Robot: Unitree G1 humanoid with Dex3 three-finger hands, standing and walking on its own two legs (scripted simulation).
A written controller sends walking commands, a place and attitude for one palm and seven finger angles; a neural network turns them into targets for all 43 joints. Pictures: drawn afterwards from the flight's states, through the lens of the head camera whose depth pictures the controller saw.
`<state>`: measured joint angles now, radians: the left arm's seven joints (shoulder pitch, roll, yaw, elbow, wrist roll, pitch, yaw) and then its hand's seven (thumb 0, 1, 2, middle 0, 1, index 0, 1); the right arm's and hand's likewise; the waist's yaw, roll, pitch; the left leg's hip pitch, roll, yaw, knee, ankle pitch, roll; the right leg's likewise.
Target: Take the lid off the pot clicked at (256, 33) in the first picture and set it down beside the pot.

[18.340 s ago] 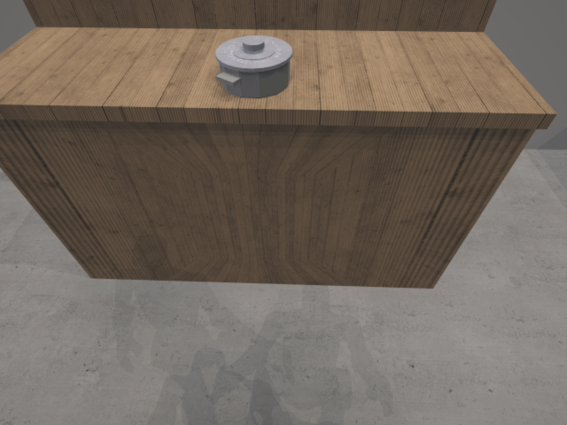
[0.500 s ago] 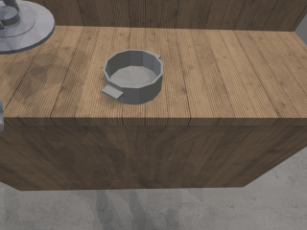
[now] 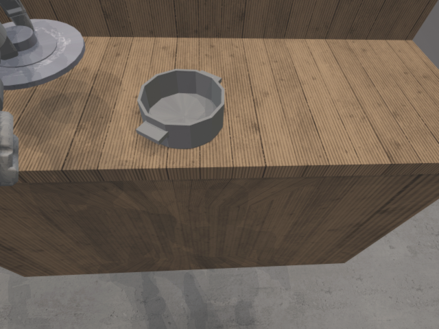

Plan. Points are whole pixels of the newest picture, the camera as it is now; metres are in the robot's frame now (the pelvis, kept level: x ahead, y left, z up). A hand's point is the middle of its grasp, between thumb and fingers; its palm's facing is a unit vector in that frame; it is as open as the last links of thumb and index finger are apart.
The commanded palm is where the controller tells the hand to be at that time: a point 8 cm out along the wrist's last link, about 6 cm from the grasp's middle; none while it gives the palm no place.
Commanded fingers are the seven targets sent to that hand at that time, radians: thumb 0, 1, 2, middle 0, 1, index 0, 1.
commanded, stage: lower the lid onto the table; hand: left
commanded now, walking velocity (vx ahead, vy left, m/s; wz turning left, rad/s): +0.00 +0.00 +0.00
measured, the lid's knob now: (17, 38) +0.53 +0.28 +0.24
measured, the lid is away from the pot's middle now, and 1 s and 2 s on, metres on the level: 0.24 0.23 0.23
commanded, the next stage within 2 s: open the fingers wide in 1.98 s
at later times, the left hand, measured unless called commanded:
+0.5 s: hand (26, 58) +0.50 +0.27 +0.22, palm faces -0.35 -0.22 -0.91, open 8.4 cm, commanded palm +0.53 +0.26 +0.30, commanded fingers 0.00 0.70 0.97 -1.09 -1.22 -0.59 -1.07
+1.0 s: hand (41, 74) +0.51 +0.26 +0.19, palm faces -0.40 -0.22 -0.89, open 8.4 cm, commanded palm +0.54 +0.26 +0.27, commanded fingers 0.00 0.70 0.97 -1.09 -1.22 -0.59 -1.07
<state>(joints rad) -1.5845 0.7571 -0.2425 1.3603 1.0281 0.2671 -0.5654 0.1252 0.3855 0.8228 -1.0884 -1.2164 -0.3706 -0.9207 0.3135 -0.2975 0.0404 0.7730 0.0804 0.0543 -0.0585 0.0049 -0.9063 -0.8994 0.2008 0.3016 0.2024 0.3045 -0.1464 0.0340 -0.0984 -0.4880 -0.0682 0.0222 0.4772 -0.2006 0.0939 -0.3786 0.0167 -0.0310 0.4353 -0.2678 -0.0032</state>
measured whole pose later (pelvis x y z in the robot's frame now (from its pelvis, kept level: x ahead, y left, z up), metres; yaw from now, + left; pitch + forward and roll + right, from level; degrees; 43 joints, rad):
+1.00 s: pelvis +0.01 -0.01 -0.01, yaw -1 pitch +14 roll -2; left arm -1.44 0.79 -0.18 1.35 1.01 0.17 -0.53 0.12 0.40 0.82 -1.09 -1.22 -0.36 -0.92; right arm 0.33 -0.30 0.02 0.76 0.09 0.10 -0.07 0.00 -0.91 -0.90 0.20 0.30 0.20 0.30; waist -0.17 0.03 -0.10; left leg -0.54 -0.04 0.03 0.56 -0.26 0.08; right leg -0.43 0.05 -0.02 0.49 -0.30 -0.02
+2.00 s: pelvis -0.01 +0.00 -0.02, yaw -2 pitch +16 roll -3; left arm -1.36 0.77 -0.20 1.39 1.00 0.05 -0.49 0.13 0.39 0.82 -1.08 -1.22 -0.36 -0.94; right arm 0.38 -0.30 0.02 0.78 0.09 0.08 -0.11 0.00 -0.90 -0.90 0.20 0.30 0.20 0.30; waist -0.17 0.03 -0.11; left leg -0.66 -0.03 0.04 0.65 -0.28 0.10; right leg -0.54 0.05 -0.01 0.57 -0.32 0.00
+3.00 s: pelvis +0.00 +0.01 -0.01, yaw -2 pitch +14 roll -3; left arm -1.16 0.78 -0.13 1.13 0.99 -0.04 -0.42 0.00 -0.03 0.86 -0.51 -0.72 -0.47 -0.71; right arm 0.34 -0.29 0.01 0.69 0.10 0.23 -0.08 0.00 -0.91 -0.90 0.20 0.30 0.20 0.30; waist -0.14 0.03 -0.10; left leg -0.61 -0.04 0.04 0.66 -0.29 0.10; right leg -0.49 0.04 -0.02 0.57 -0.33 0.00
